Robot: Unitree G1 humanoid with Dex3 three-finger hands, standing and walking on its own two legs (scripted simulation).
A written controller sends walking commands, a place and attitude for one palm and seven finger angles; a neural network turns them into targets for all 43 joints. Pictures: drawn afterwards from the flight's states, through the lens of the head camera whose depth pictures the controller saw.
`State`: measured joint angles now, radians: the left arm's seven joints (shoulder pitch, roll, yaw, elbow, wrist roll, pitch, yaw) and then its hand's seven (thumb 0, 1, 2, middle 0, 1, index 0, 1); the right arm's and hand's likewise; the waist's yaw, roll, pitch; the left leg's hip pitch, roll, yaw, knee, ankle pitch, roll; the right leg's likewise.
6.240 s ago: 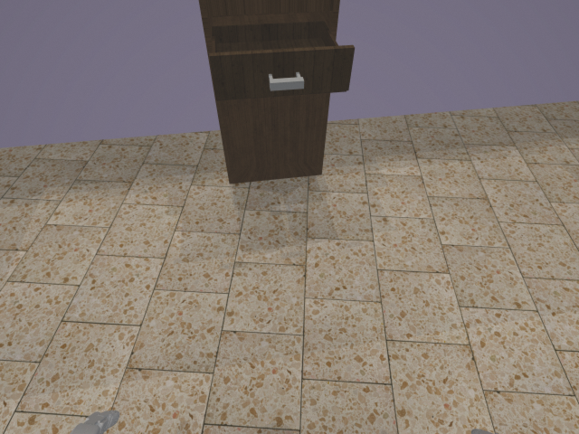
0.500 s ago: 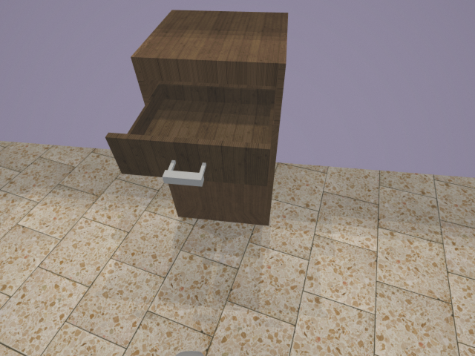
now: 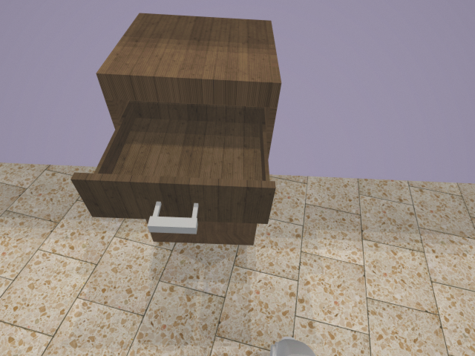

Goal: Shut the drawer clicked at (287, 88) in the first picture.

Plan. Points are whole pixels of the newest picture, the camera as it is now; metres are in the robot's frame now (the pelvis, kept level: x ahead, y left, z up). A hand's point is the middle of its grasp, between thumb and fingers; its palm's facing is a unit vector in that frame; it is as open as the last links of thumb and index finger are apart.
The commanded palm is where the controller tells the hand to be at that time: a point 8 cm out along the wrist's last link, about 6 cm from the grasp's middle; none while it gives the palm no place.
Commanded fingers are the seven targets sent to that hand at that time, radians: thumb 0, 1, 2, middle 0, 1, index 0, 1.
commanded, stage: take the last steps up to it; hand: left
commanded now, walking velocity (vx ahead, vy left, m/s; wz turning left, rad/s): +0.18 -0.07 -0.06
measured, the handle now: (175, 216) +0.41 +0.16 -0.06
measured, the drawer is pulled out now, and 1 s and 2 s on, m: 0.30 0.30 0.30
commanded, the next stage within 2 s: come to a stop and stand still in 0.10 s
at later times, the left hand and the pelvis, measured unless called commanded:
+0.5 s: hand (169, 351) +0.17 +0.14 -0.16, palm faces +0.03 -0.96 -0.27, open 7.2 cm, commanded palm none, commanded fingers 0.00 0.90 0.90 -0.20 -0.30 -0.20 -0.30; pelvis +0.09 -0.05 +0.00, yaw -1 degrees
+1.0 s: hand out of the picture +0.06 +0.23 -0.17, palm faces +0.04 -0.96 -0.28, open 7.4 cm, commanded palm none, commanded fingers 0.00 0.90 0.90 -0.20 -0.30 -0.20 -0.30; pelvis +0.04 +0.04 -0.02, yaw -2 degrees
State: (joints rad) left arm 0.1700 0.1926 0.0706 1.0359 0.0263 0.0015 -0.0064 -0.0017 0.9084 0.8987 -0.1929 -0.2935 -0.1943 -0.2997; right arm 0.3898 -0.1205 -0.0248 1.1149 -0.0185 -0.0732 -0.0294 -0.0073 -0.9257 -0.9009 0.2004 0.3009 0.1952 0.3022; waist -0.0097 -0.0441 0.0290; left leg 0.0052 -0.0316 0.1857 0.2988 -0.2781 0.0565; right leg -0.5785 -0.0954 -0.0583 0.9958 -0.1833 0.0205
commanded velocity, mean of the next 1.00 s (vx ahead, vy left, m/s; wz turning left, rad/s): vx -0.05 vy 0.04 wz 0.00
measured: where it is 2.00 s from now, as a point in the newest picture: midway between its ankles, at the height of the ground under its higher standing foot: outside the picture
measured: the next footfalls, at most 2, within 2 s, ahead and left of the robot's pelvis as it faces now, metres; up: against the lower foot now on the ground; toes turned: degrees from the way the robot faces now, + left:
right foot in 0.20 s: +0.19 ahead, -0.13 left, +0.00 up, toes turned -8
left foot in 0.74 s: +0.08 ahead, +0.11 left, +0.00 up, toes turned +3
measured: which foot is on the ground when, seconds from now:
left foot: down 0.00-0.20, up 0.22-0.72, down 0.74-1.00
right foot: up 0.00-0.18, down 0.20-0.78, up 0.80-0.96, down 0.98-1.00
